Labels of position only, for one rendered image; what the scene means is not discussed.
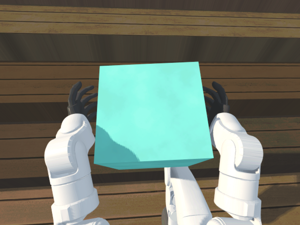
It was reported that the left robot forearm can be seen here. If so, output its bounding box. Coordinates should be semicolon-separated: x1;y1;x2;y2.
45;113;99;225

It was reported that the robot left hand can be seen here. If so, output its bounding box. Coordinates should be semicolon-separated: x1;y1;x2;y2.
67;81;98;122

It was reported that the right robot thigh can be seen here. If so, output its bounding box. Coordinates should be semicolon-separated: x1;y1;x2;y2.
165;166;212;225

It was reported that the right robot shin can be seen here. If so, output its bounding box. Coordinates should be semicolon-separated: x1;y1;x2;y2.
165;186;178;225

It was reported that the carton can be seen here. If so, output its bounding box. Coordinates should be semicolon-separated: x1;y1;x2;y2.
94;62;214;170

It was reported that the right robot forearm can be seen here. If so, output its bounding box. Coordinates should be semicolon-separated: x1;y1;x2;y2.
209;112;263;225

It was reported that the robot right hand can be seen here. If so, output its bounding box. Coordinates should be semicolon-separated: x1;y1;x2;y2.
202;81;230;127

